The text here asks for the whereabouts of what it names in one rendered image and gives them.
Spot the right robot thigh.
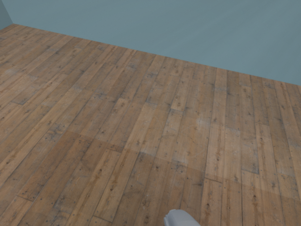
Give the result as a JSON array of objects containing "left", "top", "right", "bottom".
[{"left": 164, "top": 210, "right": 201, "bottom": 226}]

